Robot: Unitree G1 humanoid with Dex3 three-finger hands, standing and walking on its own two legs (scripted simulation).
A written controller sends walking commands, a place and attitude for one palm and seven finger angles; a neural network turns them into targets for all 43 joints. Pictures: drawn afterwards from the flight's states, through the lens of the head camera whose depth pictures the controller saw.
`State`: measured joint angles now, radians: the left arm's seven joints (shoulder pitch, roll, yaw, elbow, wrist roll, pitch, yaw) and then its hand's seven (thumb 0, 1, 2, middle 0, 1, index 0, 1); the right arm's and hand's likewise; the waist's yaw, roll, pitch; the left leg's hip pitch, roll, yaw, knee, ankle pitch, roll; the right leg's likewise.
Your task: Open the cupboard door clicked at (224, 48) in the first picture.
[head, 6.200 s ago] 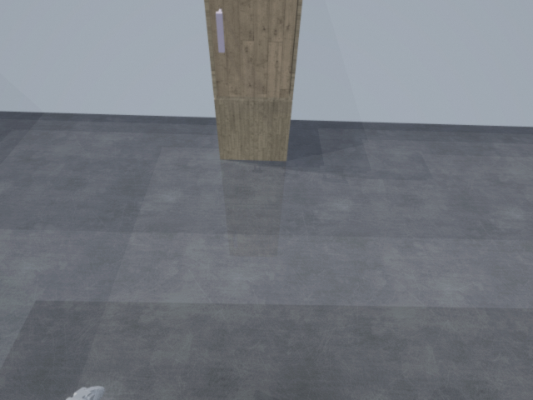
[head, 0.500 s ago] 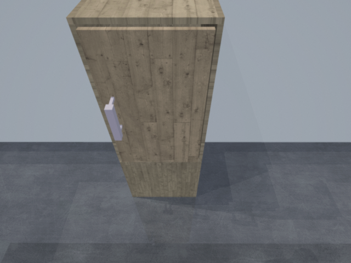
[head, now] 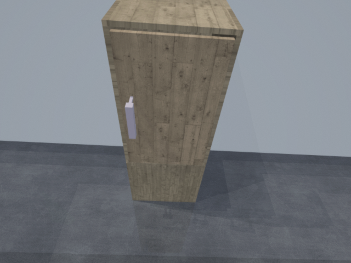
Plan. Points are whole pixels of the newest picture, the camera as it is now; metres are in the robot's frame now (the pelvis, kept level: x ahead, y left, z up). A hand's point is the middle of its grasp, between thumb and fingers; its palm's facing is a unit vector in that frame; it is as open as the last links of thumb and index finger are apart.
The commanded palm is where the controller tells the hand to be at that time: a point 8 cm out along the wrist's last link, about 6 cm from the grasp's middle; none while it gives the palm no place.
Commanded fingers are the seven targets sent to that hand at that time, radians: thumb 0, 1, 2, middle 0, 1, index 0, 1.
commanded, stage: shuffle to correct the standing spot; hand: left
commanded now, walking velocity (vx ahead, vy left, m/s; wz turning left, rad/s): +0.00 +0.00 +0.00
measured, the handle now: (132, 117) +0.59 +0.19 -0.04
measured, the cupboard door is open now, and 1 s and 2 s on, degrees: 0 0 0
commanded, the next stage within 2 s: come to a stop and stand still in 0.92 s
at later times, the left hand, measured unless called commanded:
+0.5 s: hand out of the picture -0.13 +0.14 -0.18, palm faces +0.10 -0.99 -0.12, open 7.4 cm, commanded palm none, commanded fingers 0.00 0.90 0.90 -0.20 -0.30 -0.20 -0.30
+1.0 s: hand out of the picture -0.01 +0.12 -0.16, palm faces +0.11 -0.98 -0.17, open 7.3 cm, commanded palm none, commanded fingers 0.00 0.90 0.90 -0.20 -0.30 -0.20 -0.30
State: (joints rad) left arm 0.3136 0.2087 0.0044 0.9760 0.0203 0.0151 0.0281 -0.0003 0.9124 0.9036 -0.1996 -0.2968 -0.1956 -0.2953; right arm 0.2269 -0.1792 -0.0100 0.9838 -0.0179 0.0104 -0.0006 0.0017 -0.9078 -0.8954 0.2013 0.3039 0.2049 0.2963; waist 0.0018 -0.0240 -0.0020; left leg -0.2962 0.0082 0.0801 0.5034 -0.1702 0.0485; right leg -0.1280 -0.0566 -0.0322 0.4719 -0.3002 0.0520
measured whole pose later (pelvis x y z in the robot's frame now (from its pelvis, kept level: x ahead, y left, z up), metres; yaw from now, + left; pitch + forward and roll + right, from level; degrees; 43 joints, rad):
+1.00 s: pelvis +0.02 -0.04 +0.01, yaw +2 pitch +0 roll +0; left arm 0.40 0.11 0.05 1.07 0.03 -0.04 0.03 0.01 0.92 0.90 -0.20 -0.30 -0.19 -0.30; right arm 0.32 -0.15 -0.07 1.05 -0.03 0.02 0.01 0.00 -0.91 -0.90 0.20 0.30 0.20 0.30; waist -0.01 0.02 -0.02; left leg -0.49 0.07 0.08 0.93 -0.28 0.02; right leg -0.14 -0.02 -0.15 0.37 -0.23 -0.03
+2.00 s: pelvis +0.04 -0.04 +0.01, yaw +1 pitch -1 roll +0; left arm 0.30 0.15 0.02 1.11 0.01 0.00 0.03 0.00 0.93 0.90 -0.20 -0.30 -0.20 -0.30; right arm 0.30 -0.12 0.00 1.14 -0.01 0.01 -0.02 0.00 -0.91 -0.90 0.20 0.30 0.20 0.30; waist 0.00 -0.01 0.02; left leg -0.18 0.03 0.08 0.41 -0.21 0.01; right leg -0.17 -0.01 -0.09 0.39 -0.21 -0.02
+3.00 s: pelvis -0.01 +0.00 -0.01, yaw +4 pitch +0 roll +0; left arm 0.51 0.18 0.03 0.19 -0.16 -0.09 0.09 0.02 0.89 0.88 -0.20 -0.32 -0.20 -0.32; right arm 0.39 -0.20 0.03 0.81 0.04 -0.25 -0.05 0.01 -0.91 -0.90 0.20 0.30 0.21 0.30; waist -0.04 -0.01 -0.02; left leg -0.35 -0.08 0.07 0.59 -0.24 0.06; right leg -0.36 -0.05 -0.04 0.64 -0.32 -0.02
